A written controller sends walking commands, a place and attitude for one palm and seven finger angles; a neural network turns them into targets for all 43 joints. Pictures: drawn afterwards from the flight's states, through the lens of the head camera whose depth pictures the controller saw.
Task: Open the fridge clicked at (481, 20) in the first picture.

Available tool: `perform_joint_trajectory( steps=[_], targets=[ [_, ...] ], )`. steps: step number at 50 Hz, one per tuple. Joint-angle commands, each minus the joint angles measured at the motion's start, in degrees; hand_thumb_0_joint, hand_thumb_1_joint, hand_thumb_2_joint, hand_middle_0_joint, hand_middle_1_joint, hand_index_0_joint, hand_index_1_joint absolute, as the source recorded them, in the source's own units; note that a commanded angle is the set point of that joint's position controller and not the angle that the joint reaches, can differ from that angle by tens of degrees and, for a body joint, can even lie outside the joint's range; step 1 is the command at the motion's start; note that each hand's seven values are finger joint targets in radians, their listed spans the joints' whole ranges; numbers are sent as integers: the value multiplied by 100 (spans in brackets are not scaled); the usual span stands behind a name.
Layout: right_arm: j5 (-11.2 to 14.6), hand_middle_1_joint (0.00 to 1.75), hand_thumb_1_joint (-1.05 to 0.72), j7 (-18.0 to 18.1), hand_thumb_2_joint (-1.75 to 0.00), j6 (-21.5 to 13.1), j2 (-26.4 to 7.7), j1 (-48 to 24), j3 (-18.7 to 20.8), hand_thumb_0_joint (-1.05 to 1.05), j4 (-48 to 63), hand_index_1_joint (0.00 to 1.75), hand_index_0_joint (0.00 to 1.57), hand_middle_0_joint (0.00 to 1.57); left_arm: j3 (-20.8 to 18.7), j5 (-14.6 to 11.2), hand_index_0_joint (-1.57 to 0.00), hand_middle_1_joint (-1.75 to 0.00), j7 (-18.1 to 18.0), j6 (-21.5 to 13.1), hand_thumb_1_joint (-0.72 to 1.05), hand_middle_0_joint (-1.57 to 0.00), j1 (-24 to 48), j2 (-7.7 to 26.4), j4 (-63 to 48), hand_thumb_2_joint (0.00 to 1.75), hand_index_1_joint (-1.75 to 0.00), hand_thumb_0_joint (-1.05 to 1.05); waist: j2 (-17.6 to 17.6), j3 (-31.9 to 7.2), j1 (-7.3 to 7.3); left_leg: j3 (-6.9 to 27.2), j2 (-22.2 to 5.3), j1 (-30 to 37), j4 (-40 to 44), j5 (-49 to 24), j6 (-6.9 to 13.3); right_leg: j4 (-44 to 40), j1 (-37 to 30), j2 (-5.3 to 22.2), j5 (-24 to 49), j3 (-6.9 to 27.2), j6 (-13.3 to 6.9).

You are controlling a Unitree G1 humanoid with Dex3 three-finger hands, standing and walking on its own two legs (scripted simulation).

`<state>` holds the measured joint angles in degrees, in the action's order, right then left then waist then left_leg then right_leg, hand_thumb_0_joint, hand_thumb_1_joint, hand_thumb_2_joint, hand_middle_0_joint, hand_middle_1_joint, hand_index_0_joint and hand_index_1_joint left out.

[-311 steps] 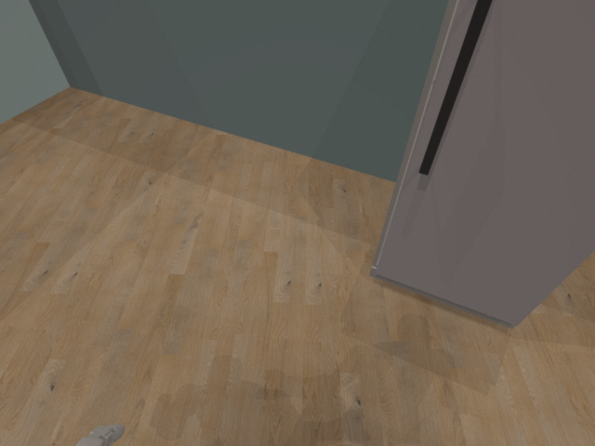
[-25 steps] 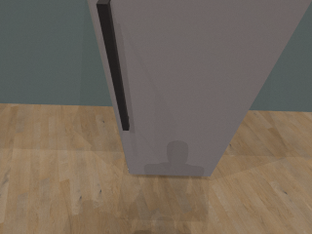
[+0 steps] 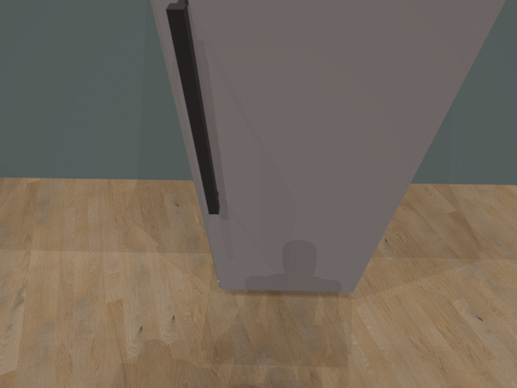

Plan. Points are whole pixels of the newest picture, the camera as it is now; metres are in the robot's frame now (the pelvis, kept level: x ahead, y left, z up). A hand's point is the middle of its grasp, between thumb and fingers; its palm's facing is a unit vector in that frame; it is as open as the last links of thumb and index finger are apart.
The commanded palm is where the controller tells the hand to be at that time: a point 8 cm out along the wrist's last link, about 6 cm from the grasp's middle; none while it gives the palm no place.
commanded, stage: look again from close up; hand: left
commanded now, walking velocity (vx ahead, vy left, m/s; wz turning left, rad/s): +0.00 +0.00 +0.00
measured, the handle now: (202, 130) +0.54 +0.14 +0.10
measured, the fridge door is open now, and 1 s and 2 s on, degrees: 0 0 0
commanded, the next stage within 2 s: shuffle to correct the standing spot in 0.18 s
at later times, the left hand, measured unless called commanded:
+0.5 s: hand out of the picture +0.00 +0.15 -0.18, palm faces +0.05 -0.98 -0.17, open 7.3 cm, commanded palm none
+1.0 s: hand out of the picture +0.06 +0.17 -0.19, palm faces +0.06 -0.98 -0.20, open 7.3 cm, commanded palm none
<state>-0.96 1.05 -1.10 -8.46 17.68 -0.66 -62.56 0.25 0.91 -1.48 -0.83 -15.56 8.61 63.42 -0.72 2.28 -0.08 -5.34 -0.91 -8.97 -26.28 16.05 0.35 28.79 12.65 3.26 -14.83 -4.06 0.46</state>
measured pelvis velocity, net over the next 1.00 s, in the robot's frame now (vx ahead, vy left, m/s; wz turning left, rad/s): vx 0.06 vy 0.00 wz -0.01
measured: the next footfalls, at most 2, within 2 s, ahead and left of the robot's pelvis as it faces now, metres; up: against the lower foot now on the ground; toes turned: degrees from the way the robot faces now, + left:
left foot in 1.00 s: +0.13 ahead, +0.11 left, +0.00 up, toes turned +3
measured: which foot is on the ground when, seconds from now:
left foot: down 0.00-0.82, up 0.84-0.98, down 1.00-1.00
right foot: down 0.00-1.00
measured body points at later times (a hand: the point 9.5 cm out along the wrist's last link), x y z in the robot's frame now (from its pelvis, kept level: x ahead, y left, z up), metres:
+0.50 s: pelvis +0.02 -0.02 -0.01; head +0.02 -0.02 +0.44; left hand +0.00 +0.20 -0.17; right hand +0.01 -0.23 -0.17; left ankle -0.02 +0.11 -0.74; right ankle +0.01 -0.12 -0.74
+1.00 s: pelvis +0.06 +0.00 -0.02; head +0.10 +0.01 +0.43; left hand +0.06 +0.23 -0.18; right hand +0.10 -0.23 -0.17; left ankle +0.09 +0.11 -0.74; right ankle +0.01 -0.12 -0.74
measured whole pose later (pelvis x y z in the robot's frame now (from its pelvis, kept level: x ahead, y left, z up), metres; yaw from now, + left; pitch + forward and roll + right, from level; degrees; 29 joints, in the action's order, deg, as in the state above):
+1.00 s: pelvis +0.06 +0.00 -0.02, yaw -1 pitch -1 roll +1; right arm -0.4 2.1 0.1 -8.7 12.1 2.8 -59.9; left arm -2.3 1.5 -3.0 -0.1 -17.0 8.3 59.0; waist 2.1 5.9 -1.2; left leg -5.8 -1.0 -17.8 -34.3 12.5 0.1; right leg 37.1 11.5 4.0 -24.3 -4.8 0.5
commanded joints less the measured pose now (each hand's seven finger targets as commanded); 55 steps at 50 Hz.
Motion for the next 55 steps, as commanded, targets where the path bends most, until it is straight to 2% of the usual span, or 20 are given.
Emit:
perform_joint_trajectory(
  steps=[1,14,23,28,30,33,35,36,39,41,44,47,48,49,50,51,52,53,54,55],
  targets=[
    [14,30,-90,62,-90,-106,-537,253,82,0,137,30,20,20,-106,-23,-20,-30,-33,-65,90,-20,-335,616,-172,90,-30,0,46,109,-43,522,-515,-408,635,-607,146,-487,-163,349,638,432,-230],
    [23,30,-90,84,-90,-83,-439,236,97,0,-18,30,20,20,-118,-7,-20,-30,-44,-80,90,-20,-370,596,-93,90,-30,0,55,117,-35,449,-533,-259,540,-848,101,-550,-172,376,1014,452,-260],
    [-62,30,-90,6,-90,-9,-299,336,145,0,76,30,20,20,-242,33,-20,-30,50,-24,90,-20,-640,638,-87,90,-30,0,440,723,-54,191,-279,-895,-49,916,157,-828,382,433,-1752,823,-520],
    [-36,30,-90,3,-90,-124,-146,403,132,0,135,30,20,20,-355,22,-20,-30,42,-106,90,-20,-954,726,-52,90,-30,0,688,464,-32,-106,-152,-900,-721,432,135,-759,89,753,-687,1071,-824],
    [-27,30,-90,21,-90,-182,-188,648,134,0,18,30,20,20,-350,27,-20,-30,52,-104,90,-20,-775,590,-121,90,-30,0,63,367,87,109,-320,-362,-315,-419,180,-82,302,421,115,543,-667],
    [-17,30,-90,176,-90,-185,-593,1071,191,0,-252,30,20,20,-241,18,-20,-30,-11,-113,90,-20,-533,189,-248,90,-30,0,-1453,74,130,893,-1279,653,-77,-4840,568,1061,750,-156,130,-314,-241],
    [12,30,-90,232,-90,-127,-551,814,168,0,-187,30,20,20,-265,-30,-20,-30,-43,-92,90,-20,-564,212,-201,90,-30,0,-1132,194,7,647,-1184,717,-360,-6180,483,454,495,-91,83,-230,-207],
    [37,30,-90,253,-90,-121,-549,646,179,0,-98,30,20,20,-292,-45,-20,-30,-59,-97,90,-20,-765,291,-116,90,-30,0,-771,84,-107,462,-972,496,-616,-6142,316,181,6,-23,1230,-146,-200],
    [109,30,-90,272,-90,-77,-398,287,264,0,216,30,20,20,-415,10,-20,-30,-150,-124,90,-20,-1385,772,35,90,-30,0,663,-311,-306,-15,-333,-935,-1271,-3176,14,610,-1552,657,5708,317,-409],
    [145,30,-90,216,-90,-9,-152,-218,308,0,453,30,20,20,-435,87,-20,-30,-201,-47,90,-20,-1590,832,59,90,-30,0,1429,-204,-505,-71,65,-2066,-2090,1192,-95,440,-2004,1430,7262,808,-1004],
    [136,30,-90,168,-90,45,7,-490,342,0,532,30,20,20,-389,159,-20,-30,-245,44,90,-20,-1165,691,-244,90,-30,0,1111,46,-389,151,34,-1963,-1860,1519,-77,281,-1415,1467,6082,775,-1168],
    [75,30,-90,98,-90,101,80,145,312,0,281,30,20,20,-389,29,-20,-30,-195,81,90,-20,-513,746,-542,90,-30,0,869,-234,103,-177,126,-222,-513,-760,-121,376,-49,882,3663,360,-688],
    [50,30,-90,101,-90,95,-77,370,335,0,234,30,20,20,-368,4,-20,-30,-182,98,90,-20,-404,671,-625,90,-30,0,690,-266,212,-55,-86,367,-155,-1557,-57,557,407,707,2651,289,-500],
    [9,30,-90,104,-90,33,-354,598,391,0,240,30,20,20,-340,9,-20,-30,-177,121,90,-20,-396,474,-723,90,-30,0,-168,-526,249,733,-775,655,2,-2813,265,1079,627,291,1152,21,-201],
    [-6,30,-90,122,-90,3,-714,547,415,0,329,30,20,20,-318,-50,-20,-30,-190,159,90,-20,-468,298,-789,90,-30,0,-1170,-553,153,1764,-1753,348,397,-4304,941,1792,734,-79,-1382,-28,31],
    [-31,30,-90,117,-90,32,-831,389,409,0,425,30,20,20,-328,-8,-20,-30,-215,196,90,-20,-494,365,-835,90,-30,0,-946,-499,163,1771,-1921,-43,578,-3874,1260,2430,572,-139,-2160,259,-66],
    [-43,30,-90,137,-90,12,-810,52,384,0,482,30,20,20,-317,9,-20,-30,-204,230,90,-20,-351,305,-809,90,-30,0,-1054,-229,69,1803,-1864,-435,752,-3113,1285,2636,644,-49,-2139,374,-94],
    [48,30,-90,155,-90,8,-1403,-574,556,0,781,30,20,20,-225,-40,-20,-30,-266,174,90,-20,-716,697,-564,90,-30,0,-1368,-487,-34,1807,-1838,-336,-585,-4565,1083,1656,1015,197,-1750,929,-257],
    [58,30,-90,142,-90,35,-1112,-1075,416,0,1145,30,20,20,-246,-8,-20,-30,-238,13,90,-20,-955,740,-564,90,-30,0,-778,-237,-393,1089,-1343,-433,-1162,-3945,762,-95,572,298,-187,674,-203],
    [78,30,-90,66,-90,29,-540,-743,373,0,1154,30,20,20,-260,80,-20,-30,-198,-73,90,-20,-932,719,-683,90,-30,0,443,-537,-278,463,-695,-881,-1657,-1860,356,-604,-46,620,2078,1075,-161]
  ],
)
